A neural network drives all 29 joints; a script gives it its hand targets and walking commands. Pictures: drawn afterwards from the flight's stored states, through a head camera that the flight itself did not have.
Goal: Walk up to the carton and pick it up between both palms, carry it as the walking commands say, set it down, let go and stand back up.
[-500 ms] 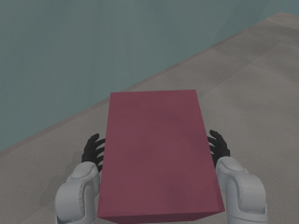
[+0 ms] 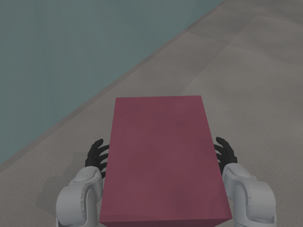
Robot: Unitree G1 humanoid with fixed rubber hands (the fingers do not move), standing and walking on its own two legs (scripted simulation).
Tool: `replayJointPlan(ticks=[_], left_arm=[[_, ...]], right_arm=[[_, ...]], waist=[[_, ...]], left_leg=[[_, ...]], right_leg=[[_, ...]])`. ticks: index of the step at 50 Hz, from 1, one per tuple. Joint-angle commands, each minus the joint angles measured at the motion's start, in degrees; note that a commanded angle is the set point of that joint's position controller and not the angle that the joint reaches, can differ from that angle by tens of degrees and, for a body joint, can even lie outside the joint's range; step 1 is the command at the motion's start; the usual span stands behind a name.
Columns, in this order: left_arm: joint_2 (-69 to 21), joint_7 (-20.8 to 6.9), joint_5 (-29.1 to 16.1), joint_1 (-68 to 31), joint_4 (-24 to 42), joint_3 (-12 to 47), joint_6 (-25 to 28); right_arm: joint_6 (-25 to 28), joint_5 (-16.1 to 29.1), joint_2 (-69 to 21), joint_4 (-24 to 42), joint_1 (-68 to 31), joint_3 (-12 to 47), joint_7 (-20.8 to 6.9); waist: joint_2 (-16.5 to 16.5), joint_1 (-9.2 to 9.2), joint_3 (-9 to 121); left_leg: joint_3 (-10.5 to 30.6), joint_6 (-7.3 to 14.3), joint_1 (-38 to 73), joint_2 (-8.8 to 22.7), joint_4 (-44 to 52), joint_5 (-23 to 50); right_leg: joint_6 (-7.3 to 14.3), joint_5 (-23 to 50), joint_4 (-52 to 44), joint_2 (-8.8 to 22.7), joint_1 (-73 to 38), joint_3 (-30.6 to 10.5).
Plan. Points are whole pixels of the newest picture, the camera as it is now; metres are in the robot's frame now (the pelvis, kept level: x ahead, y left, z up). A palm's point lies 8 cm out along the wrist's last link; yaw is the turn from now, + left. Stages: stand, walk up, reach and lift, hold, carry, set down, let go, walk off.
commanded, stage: carry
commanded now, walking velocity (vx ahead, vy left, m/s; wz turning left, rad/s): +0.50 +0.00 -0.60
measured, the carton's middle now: (160, 169) +0.27 +0.01 -0.01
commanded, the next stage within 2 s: none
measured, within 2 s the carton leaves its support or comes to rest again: neither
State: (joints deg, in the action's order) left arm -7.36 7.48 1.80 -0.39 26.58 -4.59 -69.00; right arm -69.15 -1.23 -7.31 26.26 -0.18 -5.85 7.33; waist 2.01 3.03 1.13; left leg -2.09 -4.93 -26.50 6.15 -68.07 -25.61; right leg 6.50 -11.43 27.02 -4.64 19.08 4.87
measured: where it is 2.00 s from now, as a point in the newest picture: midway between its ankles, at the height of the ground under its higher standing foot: (233, 127)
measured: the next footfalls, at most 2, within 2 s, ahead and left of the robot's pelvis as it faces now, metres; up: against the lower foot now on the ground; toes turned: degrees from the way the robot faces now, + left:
left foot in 0.32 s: +0.34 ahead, +0.11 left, +0.00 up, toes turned -8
right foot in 0.74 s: +0.52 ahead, -0.25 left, +0.00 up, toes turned -34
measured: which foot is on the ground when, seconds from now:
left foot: up 0.00-0.30, down 0.32-0.76, up 0.78-1.00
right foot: down 0.00-0.32, up 0.34-0.72, down 0.74-1.00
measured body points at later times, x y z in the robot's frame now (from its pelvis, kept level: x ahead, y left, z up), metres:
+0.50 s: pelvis +0.28 +0.01 +0.01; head +0.30 +0.02 +0.46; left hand +0.58 +0.06 +0.07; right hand +0.45 -0.23 +0.08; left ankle +0.30 +0.12 -0.73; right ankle +0.22 -0.08 -0.68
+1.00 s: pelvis +0.55 -0.15 +0.01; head +0.60 -0.18 +0.45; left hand +0.85 -0.16 +0.06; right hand +0.67 -0.42 +0.06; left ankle +0.70 -0.08 -0.70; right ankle +0.49 -0.22 -0.73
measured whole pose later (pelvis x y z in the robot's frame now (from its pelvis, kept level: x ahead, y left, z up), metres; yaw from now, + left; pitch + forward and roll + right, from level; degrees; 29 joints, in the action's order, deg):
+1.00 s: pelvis +0.55 -0.15 +0.01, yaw -36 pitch +3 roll -1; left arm -7.4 7.5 0.2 0.5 31.1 -4.3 -66.5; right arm -64.8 -1.8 -7.6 31.6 3.3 -4.1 6.7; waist 0.9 2.7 -3.4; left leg -4.5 -5.2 -30.9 6.7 -41.6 -21.0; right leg 2.7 -12.2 22.7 -3.3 13.6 -0.6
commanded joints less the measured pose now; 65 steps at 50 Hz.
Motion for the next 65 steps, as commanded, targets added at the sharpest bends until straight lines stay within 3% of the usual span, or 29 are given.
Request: replayJointPlan(ticks=[1,7,13,14,15,16,17,19,23,28,30,33,34,35,36,37,38,40,41,44,47,49,51,52,53,55,56,59,65], left_arm=[[-55.9,-10.21,-21.73,-29.63,14.53,42.84,5.28],[-47.43,-9.06,-16.71,-15.71,7.0,37.72,4.32],[-40.96,-6.47,-12.73,-18.31,8.7,36.61,3.4],[-40.75,-6.25,-12.47,-18.3,7.49,36.56,2.91],[-42.82,-6.17,-12.82,-19.2,8.21,37.26,2.52],[-42.02,-6.18,-13.83,-21.71,8.73,38.49,2.95],[-42.73,-6.08,-14.53,-24.0,7.85,39.43,2.87],[-44.86,-6.56,-16.85,-24.81,11.48,41.23,3.18],[-48.86,-7.19,-17.92,-30.78,14.06,42.01,3.83],[-47.83,-5.86,-15.98,-22.52,11.77,40.46,3.53],[-46.08,-5.54,-14.53,-18.5,9.54,38.78,2.65],[-43.57,-5.15,-14.04,-17.49,9.15,38.39,1.71],[-44.48,-5.27,-14.61,-18.07,9.39,38.53,1.8],[-42.56,-5.07,-13.87,-14.64,8.24,37.43,1.65],[-41.73,-5.32,-13.74,-16.83,7.9,36.94,1.68],[-41.4,-5.16,-13.78,-16.79,6.61,37.37,1.57],[-41.18,-4.85,-13.43,-17.2,5.12,37.2,1.41],[-46.86,-6.13,-17.71,-24.6,14.09,41.48,2.68],[-48.5,-6.84,-19.37,-27.6,15.12,42.54,2.97],[-53.63,-8.65,-20.54,-27.87,14.31,42.56,4.93],[-54.34,-9.25,-20.33,-24.92,14.08,42.85,6.03],[-52.48,-9.02,-19.94,-22.12,14.11,42.86,6.05],[-49.52,-8.41,-18.53,-21.09,14.53,42.43,5.63],[-48.46,-8.05,-17.58,-21.08,14.79,42.13,5.03],[-46.19,-7.39,-16.19,-19.87,14.47,42.19,4.54],[-44.09,-6.48,-14.8,-19.61,11.53,41.7,3.44],[-43.13,-6.34,-15.13,-20.54,12.25,41.94,2.74],[-42.82,-6.06,-14.99,-22.49,10.24,40.93,1.46],[-46.77,-5.31,-14.9,-22.37,10.82,39.2,2.93]], right_arm=[[7.13,16.24,-53.49,16.9,-28.31,42.31,-6.71],[5.8,14.77,-45.36,14.19,-21.36,42.3,-5.84],[3.7,16.52,-42.25,10.91,-22.17,42.3,-6.84],[3.43,16.33,-41.4,9.57,-20.65,41.8,-7.04],[3.59,16.51,-41.38,10.02,-24.34,41.41,-6.98],[4.23,16.1,-41.8,9.56,-23.77,40.23,-6.98],[4.12,14.63,-42.91,8.02,-22.06,39.28,-6.66],[5.01,15.55,-45.47,10.83,-21.34,39.56,-6.34],[5.54,15.79,-46.82,12.49,-24.31,39.36,-7.23],[5.25,16.71,-42.04,18.27,-23.81,40.28,-7.09],[4.46,16.4,-40.46,18.48,-23.43,40.79,-6.84],[2.59,14.97,-39.05,13.57,-19.55,40.24,-6.73],[2.44,14.96,-39.5,13.57,-19.71,40.4,-6.98],[1.76,14.03,-37.49,11.37,-19.16,39.5,-6.99],[1.82,14.19,-38.02,12.66,-20.99,40.26,-7.45],[1.67,14.58,-37.86,10.34,-20.05,39.69,-7.43],[1.49,15.29,-37.67,7.81,-19.53,38.94,-7.35],[3.03,15.44,-43.37,9.44,-17.98,38.18,-7.78],[3.31,15.12,-45.4,9.14,-19.63,38.17,-7.78],[5.69,14.83,-50.77,11.39,-22.98,40.75,-8.08],[8.05,15.6,-50.15,19.04,-26.55,42.75,-7.57],[8.24,15.24,-48.09,19.45,-22.24,42.15,-7.19],[7.61,15.11,-45.99,15.18,-17.5,41.06,-7.07],[7.27,15.29,-43.79,15.21,-18.82,40.93,-7.13],[6.89,15.24,-41.72,14.71,-19.62,40.6,-7.18],[5.11,14.18,-41.21,10.99,-17.08,40.38,-7.29],[4.52,14.7,-41.24,11.23,-17.39,39.87,-7.29],[3.42,14.09,-40.48,8.11,-16.86,38.51,-7.96],[4.27,17.95,-41.99,19.3,-28.07,42.1,-7.94]], waist=[[-9.06,-1.67,17.59],[-12.97,-1.51,15.63],[-8.93,-2.25,14.66],[-3.4,-4.43,20.02],[18.02,-3.95,24.12],[20.2,-3.19,21.2],[12.94,-3.69,18.46],[6.83,-4.51,15.81],[8.46,-4.26,9.01],[11.62,-3.9,13.31],[9.15,-3.78,12.27],[6.97,-2.67,13.17],[5.98,-1.82,15.43],[-0.06,1.03,21.09],[-18.08,-0.78,22.6],[-18.81,-1.22,18.06],[-7.16,-1.05,14.72],[0.6,-2.07,15.16],[-1.87,-2.25,15.29],[-11.55,-1.9,13.68],[-14.97,-1.83,18.03],[-13.47,-3.11,19.71],[-2.55,-4.74,23.66],[10.41,-5.59,24.52],[20.71,-4.27,23.93],[14.39,-3.7,19.39],[10.94,-4.37,18.22],[9.69,-4.33,11.72],[6.36,-4.43,10.8]], left_leg=[[-1.44,-0.36,-5.54,-0.86,13.52,8.43],[-3.39,-0.83,-7.46,-0.62,25.66,15.68],[-6.85,-0.32,6.18,-6.74,45.66,11.97],[-1.94,2.29,26.47,-2.08,48.9,11.5],[23.39,7.97,43.05,18.63,51.58,21.9],[29.68,13.21,45.53,26.62,49.2,38.71],[25.75,13.88,42.82,25.24,47.03,45.93],[16.65,11.71,36.92,20.98,50.64,32.94],[3.46,10.04,25.59,18.17,57.96,11.23],[-8.71,7.64,30.43,13.98,54.03,28.44],[-10.98,6.72,29.22,13.89,51.85,33.56],[-15.82,4.17,28.05,10.5,38.63,55.01],[-17.51,1.88,24.8,8.31,29.62,58.27],[-16.26,-1.1,13.54,5.83,13.6,51.21],[-11.71,-2.65,-3.96,-1.67,-1.16,14.86],[-4.03,-2.45,-17.5,-5.92,-8.61,-10.15],[-0.32,-1.37,-16.98,-2.95,-9.52,-8.92],[3.53,-1.16,-16.4,2.86,-1.48,-2.46],[2.08,-1.07,-12.22,3.01,6.22,-1.55],[-2.41,-0.85,0.27,0.5,21.21,1.51],[-3.8,0.25,6.19,-0.44,31.07,8.11],[-5.16,1.1,12.93,-0.93,38.8,16.73],[-3.83,1.92,31.24,-0.21,44.72,17.64],[10.34,5.34,39.93,11.25,52.62,4.75],[28.31,9.44,40.49,24.93,58.19,2.19],[23.42,10.94,36.26,26.44,55.79,8.57],[16.9,10.67,35.24,22.7,55.18,8.29],[6.29,8.57,29.14,18.5,57.39,11.01],[-5.79,7.76,33.28,16.78,53.12,28.78]], right_leg=[[6.54,17.55,-15.82,14.95,-20.24,-20.89],[4.01,23.54,-11.87,12.43,-24.35,-16.41],[2.36,38.93,2.87,9.31,-20.17,-16.21],[-0.66,32.6,14.78,5.92,-5.41,-11.81],[-4.84,-2.38,31.98,-1.54,14.15,-6.02],[-6.05,-20.34,42.35,-0.87,23.57,-5.02],[-5.28,-20.93,43.46,3.21,23.07,-8.62],[-5.11,-19.15,29.86,7.36,20.81,-8.59],[-4.82,-10.13,22.64,9.41,17.45,-3.1],[-4.84,1.85,12.38,6.53,12.73,4.92],[-4.47,3.18,9.13,5.23,9.12,6.98],[-3.2,3.05,3.6,-1.07,-0.63,12.22],[-1.41,4.92,-0.13,-3.28,-8.95,11.01],[3.68,9.4,-2.46,2.1,-25.87,-1.88],[10.56,24.85,-6.31,18.17,-36.46,-29.84],[15.12,38.09,-7.14,23.05,-39.61,-42.37],[15.05,41.04,-7.87,22.75,-34.44,-40.48],[10.22,27.84,-5.91,22.14,-30.08,-27.75],[8.66,17.48,-8.22,20.36,-25.16,-23.2],[6.62,15.59,-13.53,14.87,-10.71,-17.37],[5.38,7.68,-11.57,15.88,-11.74,-14.51],[2.55,3.15,-7.25,14.03,-8.75,-10.49],[-0.66,-2.71,3.72,7.46,2.74,-5.56],[-2.85,-10.64,16.05,1.83,14.27,-1.22],[-5.02,-19.72,30.64,0.25,19.46,-2.45],[-4.76,-16.25,35.56,6.65,20.73,-7.32],[-4.82,-15.91,30.95,8.68,19.63,-8.01],[-5.16,-11.38,25.55,9.42,19.95,-4.28],[-5.46,-4.31,14.18,7.48,18.12,3.93]])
